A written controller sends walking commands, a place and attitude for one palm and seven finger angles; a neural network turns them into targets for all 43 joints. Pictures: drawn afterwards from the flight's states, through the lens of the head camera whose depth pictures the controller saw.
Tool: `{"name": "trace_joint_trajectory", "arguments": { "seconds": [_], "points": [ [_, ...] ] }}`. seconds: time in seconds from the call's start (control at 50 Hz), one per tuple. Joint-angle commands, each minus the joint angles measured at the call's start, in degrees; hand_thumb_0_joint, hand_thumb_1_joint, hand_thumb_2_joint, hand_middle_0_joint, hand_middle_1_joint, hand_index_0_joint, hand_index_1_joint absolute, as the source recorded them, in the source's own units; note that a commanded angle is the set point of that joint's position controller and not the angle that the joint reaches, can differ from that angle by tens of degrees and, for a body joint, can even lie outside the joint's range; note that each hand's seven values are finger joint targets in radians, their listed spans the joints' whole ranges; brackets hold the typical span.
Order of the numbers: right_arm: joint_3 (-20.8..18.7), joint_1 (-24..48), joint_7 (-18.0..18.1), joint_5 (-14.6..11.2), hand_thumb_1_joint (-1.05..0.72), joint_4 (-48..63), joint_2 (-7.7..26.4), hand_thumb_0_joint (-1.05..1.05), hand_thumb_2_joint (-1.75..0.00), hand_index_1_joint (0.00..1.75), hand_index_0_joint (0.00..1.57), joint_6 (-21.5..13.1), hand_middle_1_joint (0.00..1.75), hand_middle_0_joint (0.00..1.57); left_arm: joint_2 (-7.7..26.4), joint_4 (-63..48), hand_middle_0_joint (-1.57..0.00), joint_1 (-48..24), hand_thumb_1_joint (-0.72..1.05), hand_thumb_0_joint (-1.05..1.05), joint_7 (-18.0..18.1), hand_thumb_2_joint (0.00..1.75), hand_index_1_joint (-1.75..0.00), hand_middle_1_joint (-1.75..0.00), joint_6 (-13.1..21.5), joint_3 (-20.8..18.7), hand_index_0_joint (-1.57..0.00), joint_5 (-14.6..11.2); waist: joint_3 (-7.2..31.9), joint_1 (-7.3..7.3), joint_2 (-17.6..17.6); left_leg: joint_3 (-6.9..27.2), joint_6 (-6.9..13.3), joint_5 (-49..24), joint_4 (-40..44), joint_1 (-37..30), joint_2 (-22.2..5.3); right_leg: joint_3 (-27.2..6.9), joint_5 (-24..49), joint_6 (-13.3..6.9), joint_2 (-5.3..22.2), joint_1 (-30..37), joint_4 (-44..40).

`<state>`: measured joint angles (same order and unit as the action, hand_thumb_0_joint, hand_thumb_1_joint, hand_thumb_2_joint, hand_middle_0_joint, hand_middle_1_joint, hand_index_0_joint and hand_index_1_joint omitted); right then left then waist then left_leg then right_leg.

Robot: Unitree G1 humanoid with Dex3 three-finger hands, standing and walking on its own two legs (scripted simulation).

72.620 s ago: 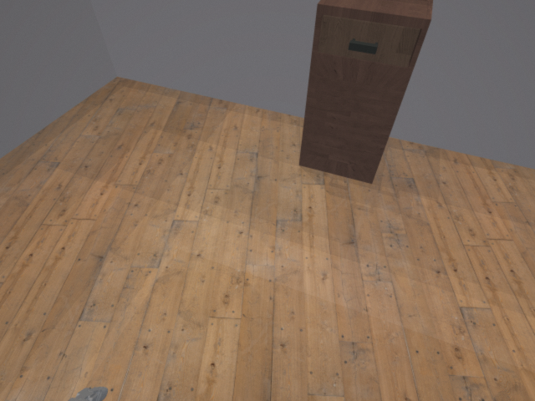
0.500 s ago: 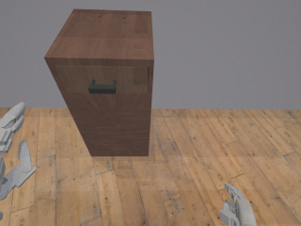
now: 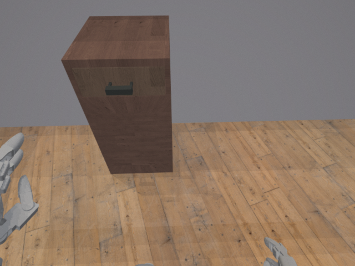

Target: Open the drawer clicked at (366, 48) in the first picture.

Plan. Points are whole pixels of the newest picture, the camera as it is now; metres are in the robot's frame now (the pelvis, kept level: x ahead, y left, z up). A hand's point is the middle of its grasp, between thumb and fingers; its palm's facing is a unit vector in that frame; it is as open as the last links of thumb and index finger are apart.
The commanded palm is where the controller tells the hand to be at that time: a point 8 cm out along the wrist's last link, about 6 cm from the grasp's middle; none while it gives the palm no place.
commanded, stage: stop stepping back and stand still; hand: left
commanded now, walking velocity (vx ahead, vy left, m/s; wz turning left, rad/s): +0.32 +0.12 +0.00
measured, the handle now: (120, 87) +0.77 +0.29 -0.05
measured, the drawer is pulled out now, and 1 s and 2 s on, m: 0.00 0.00 0.00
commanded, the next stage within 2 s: let the arm hang, fingers relaxed in 0.86 s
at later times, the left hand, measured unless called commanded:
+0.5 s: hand out of the picture +0.13 +0.27 +0.15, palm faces +0.43 -0.81 -0.40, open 7.4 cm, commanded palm +0.07 +0.31 +0.17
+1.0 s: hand out of the picture +0.12 +0.29 +0.12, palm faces +0.33 -0.82 -0.47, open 7.4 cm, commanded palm none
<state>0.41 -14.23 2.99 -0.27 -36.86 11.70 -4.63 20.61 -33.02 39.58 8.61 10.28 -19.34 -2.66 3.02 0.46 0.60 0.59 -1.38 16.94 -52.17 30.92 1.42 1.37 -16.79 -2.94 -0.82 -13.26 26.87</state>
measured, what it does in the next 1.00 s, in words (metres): steps on the spot: left foot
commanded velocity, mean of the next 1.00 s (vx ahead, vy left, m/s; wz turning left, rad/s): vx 0.03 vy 0.00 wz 0.00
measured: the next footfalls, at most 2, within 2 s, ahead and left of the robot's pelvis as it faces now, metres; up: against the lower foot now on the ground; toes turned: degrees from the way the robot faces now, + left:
left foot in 0.16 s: -0.02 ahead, +0.15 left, +0.00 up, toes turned +5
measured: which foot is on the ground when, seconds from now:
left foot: up 0.00-0.14, down 0.16-1.00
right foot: down 0.00-1.00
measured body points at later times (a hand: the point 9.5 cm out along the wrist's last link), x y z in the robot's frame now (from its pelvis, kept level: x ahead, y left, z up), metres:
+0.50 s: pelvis -0.05 +0.03 +0.00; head -0.06 +0.03 +0.45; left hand +0.10 +0.31 +0.18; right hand +0.13 -0.19 -0.08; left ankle -0.06 +0.15 -0.74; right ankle -0.03 -0.08 -0.74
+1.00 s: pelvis -0.07 +0.04 +0.00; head -0.05 +0.04 +0.45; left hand +0.10 +0.33 +0.14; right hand +0.11 -0.19 -0.09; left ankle -0.06 +0.15 -0.74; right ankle -0.03 -0.08 -0.74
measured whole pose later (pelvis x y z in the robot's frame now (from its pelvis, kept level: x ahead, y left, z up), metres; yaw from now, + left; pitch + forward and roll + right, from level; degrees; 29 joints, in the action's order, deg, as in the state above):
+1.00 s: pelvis -0.07 +0.04 +0.00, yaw +3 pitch +1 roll -1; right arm -0.2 -12.1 0.8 -0.1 -37.7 13.4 -7.9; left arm 20.8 -22.2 32.1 6.7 11.4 -15.8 0.6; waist -0.2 0.3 -0.9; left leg -1.9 0.9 13.5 -27.9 15.2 -0.5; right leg 3.6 -10.3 0.5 1.4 -15.5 25.1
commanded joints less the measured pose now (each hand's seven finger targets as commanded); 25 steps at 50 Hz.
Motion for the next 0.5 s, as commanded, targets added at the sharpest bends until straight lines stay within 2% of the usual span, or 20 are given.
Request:
{"name": "trace_joint_trajectory", "arguments": {
  "seconds": [0.0,0.02,0.04,0.06,0.08,0.1,0.14,0.16,0.18,0.2,0.26,0.28,0.32,0.36,0.42,0.48],
  "points": [
    [-2.6,7.9,2.4,0.6,-0.90,10.1,6.5,0.00,-0.90,0.30,0.20,-4.7,0.30,0.20,8.9,-5.4,-0.20,-5.6,0.90,0.00,1.6,0.90,-0.30,-0.30,4.3,-6.2,-0.20,1.0,-1.5,-0.76,5.1,-1.2,2.1,3.0,10.7,-5.8,-2.8,-12.2,-0.5,-4.0,15.5,-2.1,-13.9],
    [-2.8,7.6,2.3,0.7,-0.90,10.2,6.7,0.00,-0.90,0.30,0.20,-5.3,0.30,0.20,9.0,-6.0,-0.20,-6.2,0.90,0.00,1.8,0.90,-0.30,-0.30,4.6,-6.1,-0.20,1.2,-1.6,-0.32,7.0,-1.7,2.8,3.7,15.3,-7.4,-2.9,-13.1,-2.7,-4.3,16.0,-1.4,-14.2],
    [-2.8,7.2,2.3,1.0,-0.90,9.8,6.7,0.00,-0.90,0.30,0.20,-5.7,0.30,0.20,9.2,-6.3,-0.20,-6.0,0.90,0.00,2.0,0.90,-0.30,-0.30,4.9,-6.3,-0.20,1.5,-1.4,-0.27,6.6,-3.7,3.2,3.3,19.8,-9.4,-2.0,-13.6,-3.9,-4.3,15.2,-0.2,-13.9],
    [-3.0,7.0,2.4,0.8,-0.90,9.6,6.9,0.00,-0.90,0.30,0.20,-6.1,0.30,0.20,9.4,-7.0,-0.20,-5.5,0.90,0.00,2.1,0.90,-0.30,-0.30,4.8,-6.3,-0.20,1.3,-1.0,-0.50,5.6,-4.4,3.4,2.3,25.3,-11.4,-2.0,-12.9,-3.4,-3.9,14.8,1.4,-12.6],
    [-3.0,6.0,2.2,0.9,-0.90,9.8,6.9,0.00,-0.90,0.30,0.20,-6.3,0.30,0.20,9.5,-8.2,-0.20,-5.4,0.90,0.00,2.2,0.90,-0.30,-0.30,5.1,-6.5,-0.20,1.3,-0.7,-0.69,4.0,-4.3,3.7,1.1,29.7,-14.0,-1.9,-11.7,-2.5,-2.9,13.2,2.2,-10.5],
    [-3.2,5.7,2.2,0.8,-0.90,10.0,7.2,0.00,-0.90,0.30,0.20,-6.4,0.30,0.20,9.8,-8.5,-0.20,-4.2,0.90,0.00,2.3,0.90,-0.30,-0.30,5.4,-6.9,-0.20,1.1,0.0,-0.62,1.9,-3.1,4.4,-0.6,32.6,-16.7,-2.8,-10.4,1.5,-1.3,10.6,2.9,-7.5],
    [-4.1,5.3,1.8,0.4,-0.90,10.8,8.7,0.00,-0.90,0.30,0.20,-6.3,0.30,0.20,9.9,-9.4,-0.20,-2.9,0.90,0.00,2.1,0.90,-0.30,-0.30,5.8,-7.5,-0.20,0.6,2.7,-0.56,-1.7,1.5,5.4,-13.7,30.3,-21.2,-7.3,-5.9,11.1,1.2,5.8,3.5,-0.8],
    [-4.3,5.1,1.8,-0.1,-0.90,10.5,8.4,0.00,-0.90,0.30,0.20,-6.3,0.30,0.20,10.5,-7.8,-0.20,-0.8,0.90,0.00,1.9,0.90,-0.30,-0.30,5.6,-8.3,-0.20,0.4,4.0,-0.68,-1.2,0.6,5.1,-14.4,27.6,-22.0,-7.7,-5.7,11.9,1.6,5.4,2.7,-1.0],
    [-3.4,4.6,1.6,0.0,-0.90,10.2,7.4,0.00,-0.90,0.30,0.20,-6.0,0.30,0.20,9.4,-8.7,-0.20,-0.8,0.90,0.00,1.9,0.90,-0.30,-0.30,5.5,-7.7,-0.20,0.8,3.7,-1.42,-3.8,-0.2,4.8,-13.5,28.6,-19.3,-6.7,-4.3,12.9,1.4,5.4,4.7,-0.2],
    [-3.2,5.0,1.4,0.1,-0.90,10.3,7.5,0.00,-0.90,0.30,0.20,-5.8,0.30,0.20,9.2,-9.2,-0.20,-1.9,0.90,0.00,1.9,0.90,-0.30,-0.30,5.6,-7.5,-0.20,0.8,1.8,-1.50,-4.1,0.0,4.4,-12.3,29.1,-16.8,-6.5,-3.8,12.4,1.4,4.7,5.0,-0.1],
    [-3.3,5.9,1.0,0.0,-0.90,10.4,7.7,0.00,-0.90,0.30,0.20,-6.0,0.30,0.20,8.7,-8.4,-0.20,-4.2,0.90,0.00,1.9,0.90,-0.30,-0.30,5.6,-6.6,-0.20,0.8,-1.4,-1.62,1.1,-0.7,3.2,-6.9,26.7,-13.8,-4.7,-6.9,9.0,0.8,6.1,3.3,-4.4],
    [-3.2,6.0,0.9,0.0,-0.90,10.3,7.5,0.00,-0.90,0.30,0.20,-6.1,0.30,0.20,8.6,-8.2,-0.20,-4.6,0.90,0.00,2.0,0.90,-0.30,-0.30,5.8,-6.6,-0.20,1.0,-2.0,-1.60,1.4,-0.8,3.0,-5.8,26.7,-13.5,-4.2,-7.9,7.7,0.4,6.8,2.9,-5.6],
    [-2.9,6.1,0.6,0.1,-0.90,10.4,7.2,0.00,-0.90,0.30,0.20,-6.0,0.30,0.20,8.3,-7.9,-0.20,-4.7,0.90,0.00,2.0,0.90,-0.30,-0.30,5.7,-6.3,-0.20,1.0,-2.3,-1.52,-0.5,-0.5,2.9,-6.2,27.9,-14.9,-4.3,-7.3,6.5,0.5,6.2,1.5,-6.1],
    [-2.7,6.6,0.6,0.2,-0.90,10.6,7.3,0.00,-0.90,0.30,0.20,-5.8,0.30,0.20,8.6,-8.8,-0.20,-5.7,0.90,0.00,1.9,0.90,-0.30,-0.30,5.6,-6.5,-0.20,1.1,-2.4,-1.36,-3.7,0.7,2.9,-7.1,30.3,-15.4,-5.4,-5.2,6.8,1.4,4.4,1.2,-4.7],
    [-2.1,6.5,0.4,0.2,-0.90,11.0,6.9,0.00,-0.90,0.30,0.20,-5.6,0.30,0.20,7.8,-8.8,-0.20,-6.3,0.90,0.00,1.8,0.90,-0.30,-0.30,5.1,-5.8,-0.20,1.1,-1.6,-1.06,-5.3,2.3,3.0,-6.0,33.4,-13.5,-7.0,-2.6,7.8,2.6,2.4,3.7,-2.7],
    [-1.9,6.8,0.5,0.2,-0.90,11.2,6.5,0.00,-0.90,0.30,0.20,-5.6,0.30,0.20,7.3,-9.3,-0.20,-6.7,0.90,0.00,1.7,0.90,-0.30,-0.30,4.6,-5.5,-0.20,1.2,-0.9,-0.94,-4.9,2.0,2.8,-4.5,34.0,-12.4,-7.0,-2.0,9.0,3.0,2.3,5.2,-2.8]
  ]
}}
